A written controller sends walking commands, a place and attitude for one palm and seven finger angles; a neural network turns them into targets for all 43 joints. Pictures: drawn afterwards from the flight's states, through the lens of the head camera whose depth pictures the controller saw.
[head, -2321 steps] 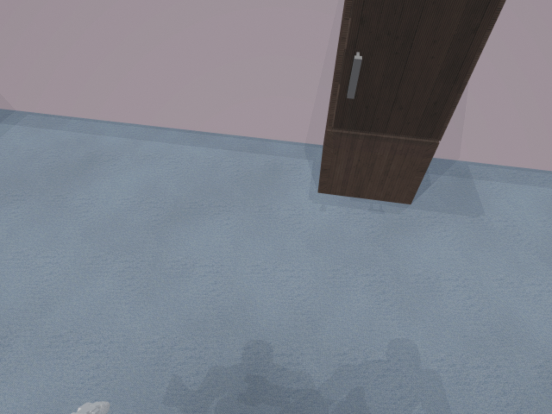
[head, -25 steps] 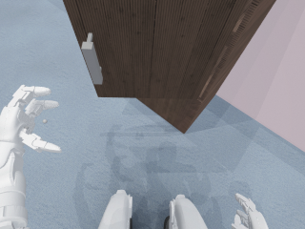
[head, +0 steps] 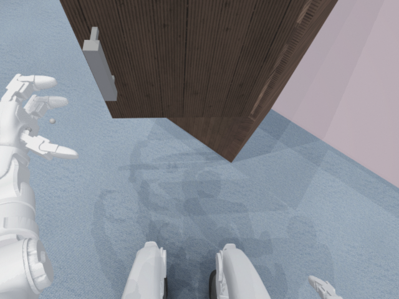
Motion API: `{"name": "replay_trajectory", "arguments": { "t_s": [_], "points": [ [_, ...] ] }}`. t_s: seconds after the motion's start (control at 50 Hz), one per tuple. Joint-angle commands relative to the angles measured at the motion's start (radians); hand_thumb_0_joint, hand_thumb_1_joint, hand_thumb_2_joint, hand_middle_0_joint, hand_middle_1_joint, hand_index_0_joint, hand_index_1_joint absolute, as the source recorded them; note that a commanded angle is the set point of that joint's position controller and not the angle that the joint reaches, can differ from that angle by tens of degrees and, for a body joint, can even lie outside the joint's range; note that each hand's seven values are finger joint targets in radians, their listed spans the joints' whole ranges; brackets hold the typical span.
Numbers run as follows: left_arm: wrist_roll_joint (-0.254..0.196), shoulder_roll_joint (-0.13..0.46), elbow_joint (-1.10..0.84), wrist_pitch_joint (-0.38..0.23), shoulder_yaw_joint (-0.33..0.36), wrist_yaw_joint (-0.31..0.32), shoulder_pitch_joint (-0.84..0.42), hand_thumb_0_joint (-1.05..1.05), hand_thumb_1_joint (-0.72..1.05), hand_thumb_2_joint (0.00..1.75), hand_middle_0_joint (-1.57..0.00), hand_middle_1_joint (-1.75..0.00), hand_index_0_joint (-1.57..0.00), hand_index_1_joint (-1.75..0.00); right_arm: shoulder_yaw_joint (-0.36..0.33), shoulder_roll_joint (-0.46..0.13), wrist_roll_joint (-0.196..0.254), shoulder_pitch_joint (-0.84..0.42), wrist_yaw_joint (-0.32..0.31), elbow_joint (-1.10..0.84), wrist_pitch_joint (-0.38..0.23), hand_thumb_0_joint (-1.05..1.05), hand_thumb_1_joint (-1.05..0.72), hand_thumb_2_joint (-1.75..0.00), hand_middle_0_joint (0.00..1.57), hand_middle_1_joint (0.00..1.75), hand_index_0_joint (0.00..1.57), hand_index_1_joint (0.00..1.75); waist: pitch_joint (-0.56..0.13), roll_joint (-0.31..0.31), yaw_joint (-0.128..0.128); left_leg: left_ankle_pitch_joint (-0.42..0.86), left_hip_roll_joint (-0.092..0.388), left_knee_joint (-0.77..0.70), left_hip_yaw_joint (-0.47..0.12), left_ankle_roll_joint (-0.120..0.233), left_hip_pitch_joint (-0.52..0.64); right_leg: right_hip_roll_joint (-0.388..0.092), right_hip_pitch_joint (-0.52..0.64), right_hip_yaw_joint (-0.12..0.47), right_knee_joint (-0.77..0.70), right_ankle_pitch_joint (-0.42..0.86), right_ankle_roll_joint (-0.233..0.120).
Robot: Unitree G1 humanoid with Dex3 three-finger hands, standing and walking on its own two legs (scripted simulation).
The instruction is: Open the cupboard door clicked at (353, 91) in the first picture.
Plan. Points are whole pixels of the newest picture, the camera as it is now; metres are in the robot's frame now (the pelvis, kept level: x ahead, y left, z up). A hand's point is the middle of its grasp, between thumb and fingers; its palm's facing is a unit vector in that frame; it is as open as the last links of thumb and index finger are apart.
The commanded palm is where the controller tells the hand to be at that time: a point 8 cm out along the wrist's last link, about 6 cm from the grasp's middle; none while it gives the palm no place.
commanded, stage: move the hooked fingers beside the handle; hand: left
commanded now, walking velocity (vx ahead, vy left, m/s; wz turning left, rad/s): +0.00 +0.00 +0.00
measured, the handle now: (103, 66) +0.57 +0.21 +0.03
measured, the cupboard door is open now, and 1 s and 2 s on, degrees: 40 40 40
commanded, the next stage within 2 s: slide the fingers in behind the handle in 1.42 s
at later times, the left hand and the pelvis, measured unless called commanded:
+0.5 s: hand (70, 87) +0.51 +0.26 +0.03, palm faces +0.06 -1.00 -0.03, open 14.0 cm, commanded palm +0.51 +0.29 +0.03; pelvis -0.01 +0.00 -0.02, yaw -1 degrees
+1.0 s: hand (68, 82) +0.53 +0.27 +0.02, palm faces +0.07 -1.00 -0.02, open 14.0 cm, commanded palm +0.52 +0.28 +0.03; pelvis +0.00 +0.01 -0.02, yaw -2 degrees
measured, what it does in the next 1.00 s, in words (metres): stands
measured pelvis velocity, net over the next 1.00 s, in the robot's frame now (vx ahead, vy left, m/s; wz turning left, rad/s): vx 0.00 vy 0.01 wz -0.04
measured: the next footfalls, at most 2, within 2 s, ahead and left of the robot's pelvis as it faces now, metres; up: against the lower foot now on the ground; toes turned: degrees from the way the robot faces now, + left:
none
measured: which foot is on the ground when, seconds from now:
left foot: down 0.00-1.00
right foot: down 0.00-1.00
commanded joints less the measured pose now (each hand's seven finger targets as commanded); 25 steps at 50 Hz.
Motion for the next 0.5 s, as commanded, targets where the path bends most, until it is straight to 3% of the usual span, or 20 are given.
{"name": "replay_trajectory", "arguments": {
  "t_s": [0.0,0.06,0.08,0.14,0.2,0.3,0.4,0.46,0.48],
  "points": [
    [-0.008,0.306,-0.144,-0.083,0.042,-0.002,-0.388,0.00,-0.50,0.30,-0.30,-1.20,-0.30,-1.20,-0.074,-0.189,-0.005,0.123,-0.019,-0.049,-0.006,0.00,-0.90,-0.90,0.20,0.30,0.20,0.30,-0.468,0.133,-0.016,0.361,-0.009,-0.137,-0.048,0.012,0.415,0.019,0.124,0.009,-0.140,0.258,-0.023],
    [0.006,0.325,-0.111,-0.080,0.035,-0.001,-0.463,0.00,-0.50,0.30,-0.30,-1.20,-0.30,-1.20,-0.067,-0.191,-0.008,0.133,-0.020,-0.047,0.005,0.00,-0.90,-0.90,0.20,0.30,0.20,0.30,-0.470,0.152,-0.028,0.351,-0.009,-0.128,-0.058,0.015,0.407,0.021,0.102,0.005,-0.129,0.244,-0.028],
    [0.012,0.333,-0.103,-0.078,0.038,0.001,-0.468,0.00,-0.50,0.30,-0.30,-1.20,-0.30,-1.20,-0.067,-0.194,-0.010,0.133,-0.018,-0.047,0.009,0.00,-0.90,-0.90,0.20,0.30,0.20,0.30,-0.496,0.159,-0.021,0.356,-0.009,-0.128,-0.061,0.013,0.418,0.019,0.098,0.005,-0.127,0.240,-0.026],
    [0.029,0.356,-0.057,-0.066,0.037,0.013,-0.520,0.00,-0.50,0.30,-0.30,-1.20,-0.30,-1.20,-0.061,-0.199,-0.012,0.142,-0.018,-0.044,0.022,0.00,-0.90,-0.90,0.20,0.30,0.20,0.30,-0.473,0.151,-0.041,0.339,-0.006,-0.117,-0.065,0.015,0.391,0.020,0.074,0.003,-0.123,0.227,-0.024],
    [0.036,0.380,-0.070,-0.070,0.046,0.026,-0.568,0.00,-0.50,0.30,-0.30,-1.20,-0.30,-1.20,-0.059,-0.200,-0.018,0.152,-0.015,-0.043,0.032,0.00,-0.90,-0.90,0.20,0.30,0.20,0.30,-0.536,0.190,-0.043,0.380,-0.005,-0.102,-0.069,0.015,0.422,0.021,0.068,0.002,-0.110,0.247,-0.025],
    [0.063,0.440,0.008,-0.047,0.062,0.040,-0.629,0.00,-0.50,0.30,-0.30,-1.20,-0.30,-1.20,-0.046,-0.209,-0.021,0.171,-0.013,-0.043,0.052,0.00,-0.90,-0.90,0.20,0.30,0.20,0.30,-0.507,0.160,-0.069,0.350,-0.001,-0.081,-0.069,0.022,0.349,0.025,0.064,0.003,-0.104,0.239,-0.021],
    [0.083,0.469,-0.006,-0.041,0.059,0.047,-0.699,0.00,-0.50,0.30,-0.30,-1.20,-0.30,-1.20,-0.040,-0.211,-0.029,0.193,-0.007,-0.043,0.066,0.00,-0.90,-0.90,0.20,0.30,0.20,0.30,-0.572,0.228,-0.076,0.412,0.005,-0.063,-0.082,0.017,0.394,0.028,0.036,-0.002,-0.082,0.265,-0.024],
    [0.088,0.460,0.028,-0.024,0.048,0.049,-0.727,0.00,-0.50,0.30,-0.30,-1.20,-0.30,-1.20,-0.036,-0.211,-0.031,0.211,-0.003,-0.038,0.075,0.00,-0.90,-0.90,0.20,0.30,0.20,0.30,-0.559,0.212,-0.099,0.418,0.007,-0.048,-0.085,0.022,0.379,0.031,0.018,-0.006,-0.078,0.274,-0.024],
    [0.094,0.482,0.035,-0.017,0.056,0.051,-0.751,0.00,-0.50,0.30,-0.30,-1.20,-0.30,-1.20,-0.034,-0.215,-0.031,0.216,-0.004,-0.035,0.079,0.00,-0.90,-0.90,0.20,0.30,0.20,0.30,-0.557,0.208,-0.104,0.409,0.009,-0.045,-0.083,0.023,0.365,0.030,0.015,-0.004,-0.080,0.270,-0.020]
  ]
}}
